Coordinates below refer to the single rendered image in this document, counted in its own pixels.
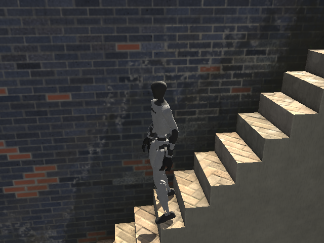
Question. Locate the robot right forearm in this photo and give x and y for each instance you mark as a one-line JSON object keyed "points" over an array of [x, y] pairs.
{"points": [[151, 132]]}

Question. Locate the robot left forearm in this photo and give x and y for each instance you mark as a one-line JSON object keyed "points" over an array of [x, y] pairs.
{"points": [[171, 143]]}

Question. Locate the robot left hand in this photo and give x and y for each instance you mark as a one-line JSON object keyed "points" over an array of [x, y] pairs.
{"points": [[167, 162]]}

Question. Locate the left robot upper arm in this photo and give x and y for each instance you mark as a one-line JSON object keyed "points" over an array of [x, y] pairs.
{"points": [[167, 114]]}

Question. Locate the robot left shin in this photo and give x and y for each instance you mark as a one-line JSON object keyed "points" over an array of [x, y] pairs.
{"points": [[162, 195]]}

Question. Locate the humanoid robot head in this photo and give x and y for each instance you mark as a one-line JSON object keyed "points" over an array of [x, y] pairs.
{"points": [[158, 90]]}

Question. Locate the robot right hand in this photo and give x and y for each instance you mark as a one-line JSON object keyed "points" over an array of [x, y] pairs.
{"points": [[148, 142]]}

